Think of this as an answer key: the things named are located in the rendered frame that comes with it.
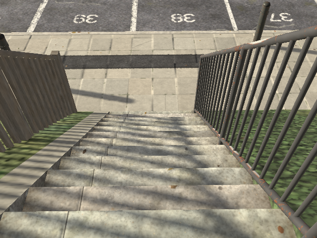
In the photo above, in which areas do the stairs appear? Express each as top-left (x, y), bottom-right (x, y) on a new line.
top-left (0, 110), bottom-right (296, 238)

